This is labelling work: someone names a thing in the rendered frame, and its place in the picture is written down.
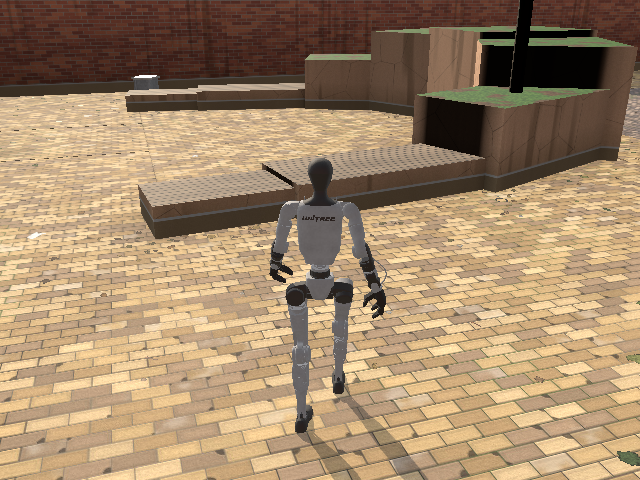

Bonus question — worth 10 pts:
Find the robot left hand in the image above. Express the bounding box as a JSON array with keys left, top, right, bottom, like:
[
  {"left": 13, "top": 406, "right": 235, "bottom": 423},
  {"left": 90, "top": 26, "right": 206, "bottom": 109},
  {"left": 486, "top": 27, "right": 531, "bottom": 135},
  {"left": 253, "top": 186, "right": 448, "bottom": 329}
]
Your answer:
[{"left": 269, "top": 264, "right": 293, "bottom": 283}]

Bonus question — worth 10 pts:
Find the robot left forearm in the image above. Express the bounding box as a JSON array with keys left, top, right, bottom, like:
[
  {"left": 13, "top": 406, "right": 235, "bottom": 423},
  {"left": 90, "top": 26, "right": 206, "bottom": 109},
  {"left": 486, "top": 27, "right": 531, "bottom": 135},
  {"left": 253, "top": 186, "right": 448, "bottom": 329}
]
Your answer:
[{"left": 270, "top": 238, "right": 284, "bottom": 270}]

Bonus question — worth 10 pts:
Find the robot right upper arm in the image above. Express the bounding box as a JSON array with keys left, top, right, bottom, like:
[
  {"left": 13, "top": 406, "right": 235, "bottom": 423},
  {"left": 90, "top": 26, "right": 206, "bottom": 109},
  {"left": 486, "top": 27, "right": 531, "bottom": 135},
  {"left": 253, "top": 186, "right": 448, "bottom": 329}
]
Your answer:
[{"left": 340, "top": 201, "right": 368, "bottom": 259}]

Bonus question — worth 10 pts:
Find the robot right hand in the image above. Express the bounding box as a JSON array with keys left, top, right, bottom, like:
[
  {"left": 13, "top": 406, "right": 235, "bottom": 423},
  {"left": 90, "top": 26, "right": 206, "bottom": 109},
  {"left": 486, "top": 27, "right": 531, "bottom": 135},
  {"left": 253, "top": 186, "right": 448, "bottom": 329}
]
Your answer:
[{"left": 363, "top": 289, "right": 386, "bottom": 319}]

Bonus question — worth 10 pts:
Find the right robot foot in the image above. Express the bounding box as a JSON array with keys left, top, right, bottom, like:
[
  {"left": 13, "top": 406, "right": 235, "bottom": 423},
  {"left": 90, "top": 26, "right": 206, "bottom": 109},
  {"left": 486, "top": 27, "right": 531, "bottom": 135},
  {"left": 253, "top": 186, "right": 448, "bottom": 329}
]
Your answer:
[{"left": 332, "top": 370, "right": 345, "bottom": 394}]

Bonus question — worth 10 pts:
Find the humanoid robot head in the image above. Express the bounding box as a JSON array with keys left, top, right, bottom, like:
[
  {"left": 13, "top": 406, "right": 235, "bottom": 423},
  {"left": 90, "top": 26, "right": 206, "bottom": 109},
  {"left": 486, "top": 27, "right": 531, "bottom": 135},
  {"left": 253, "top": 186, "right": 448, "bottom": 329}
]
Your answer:
[{"left": 303, "top": 158, "right": 337, "bottom": 206}]

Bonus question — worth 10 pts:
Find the robot right forearm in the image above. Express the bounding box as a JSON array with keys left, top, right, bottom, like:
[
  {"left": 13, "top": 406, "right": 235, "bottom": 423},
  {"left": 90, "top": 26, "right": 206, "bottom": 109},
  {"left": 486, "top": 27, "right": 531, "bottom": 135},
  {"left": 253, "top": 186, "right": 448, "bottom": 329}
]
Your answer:
[{"left": 359, "top": 243, "right": 383, "bottom": 293}]

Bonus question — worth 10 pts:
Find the robot left upper arm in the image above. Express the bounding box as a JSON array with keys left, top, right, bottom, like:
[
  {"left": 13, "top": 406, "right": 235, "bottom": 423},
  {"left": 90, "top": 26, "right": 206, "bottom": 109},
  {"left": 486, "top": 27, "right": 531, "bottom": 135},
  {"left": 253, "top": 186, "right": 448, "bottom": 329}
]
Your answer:
[{"left": 273, "top": 201, "right": 300, "bottom": 254}]

